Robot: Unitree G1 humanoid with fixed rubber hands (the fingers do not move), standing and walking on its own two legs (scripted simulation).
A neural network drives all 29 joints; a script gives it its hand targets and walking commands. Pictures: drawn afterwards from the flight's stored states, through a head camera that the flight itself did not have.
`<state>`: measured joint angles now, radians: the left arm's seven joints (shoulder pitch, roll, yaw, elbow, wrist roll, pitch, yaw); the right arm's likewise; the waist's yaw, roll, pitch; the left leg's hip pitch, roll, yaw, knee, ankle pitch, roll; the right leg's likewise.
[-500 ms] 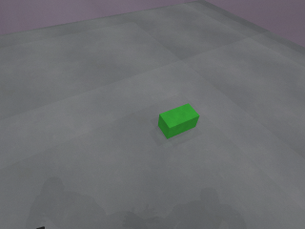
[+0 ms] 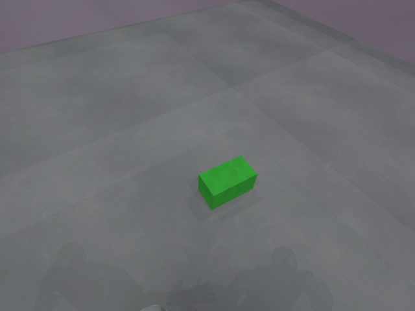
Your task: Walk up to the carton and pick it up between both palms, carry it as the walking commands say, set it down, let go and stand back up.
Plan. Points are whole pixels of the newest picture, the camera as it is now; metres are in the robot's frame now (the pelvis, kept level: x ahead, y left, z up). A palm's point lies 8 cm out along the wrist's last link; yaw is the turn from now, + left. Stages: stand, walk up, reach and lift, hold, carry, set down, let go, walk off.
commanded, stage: walk up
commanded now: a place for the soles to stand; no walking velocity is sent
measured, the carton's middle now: (226, 181) +0.87 -0.10 -0.69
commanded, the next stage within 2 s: none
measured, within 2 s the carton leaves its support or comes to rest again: neither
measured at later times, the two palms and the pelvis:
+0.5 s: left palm (82, 277) +0.21 +0.27 -0.11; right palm (389, 291) +0.21 -0.37 -0.10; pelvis +0.13 -0.05 -0.02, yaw -2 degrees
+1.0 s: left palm (112, 222) +0.33 +0.25 -0.11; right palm (396, 263) +0.26 -0.41 -0.09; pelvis +0.23 -0.07 -0.01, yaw -5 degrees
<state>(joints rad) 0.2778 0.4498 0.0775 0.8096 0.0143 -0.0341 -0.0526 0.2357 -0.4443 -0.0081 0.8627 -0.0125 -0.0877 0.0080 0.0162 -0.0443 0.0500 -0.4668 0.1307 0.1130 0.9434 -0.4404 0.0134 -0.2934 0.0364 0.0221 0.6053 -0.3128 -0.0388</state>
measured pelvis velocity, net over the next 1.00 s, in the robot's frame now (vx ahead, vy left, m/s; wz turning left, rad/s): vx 0.23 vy -0.07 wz -0.08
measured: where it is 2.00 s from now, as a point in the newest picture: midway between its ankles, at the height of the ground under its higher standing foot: (233, 283)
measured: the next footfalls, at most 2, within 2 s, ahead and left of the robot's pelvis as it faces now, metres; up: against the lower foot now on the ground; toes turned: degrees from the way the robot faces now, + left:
left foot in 0.08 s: +0.12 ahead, +0.14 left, +0.00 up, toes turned +8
right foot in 0.42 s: +0.25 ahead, -0.16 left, +0.00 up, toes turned -1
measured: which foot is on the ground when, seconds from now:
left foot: up 0.00-0.06, down 0.08-0.42, up 0.44-0.74, down 0.76-1.00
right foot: down 0.00-0.08, up 0.10-0.40, down 0.42-0.74, up 0.76-1.00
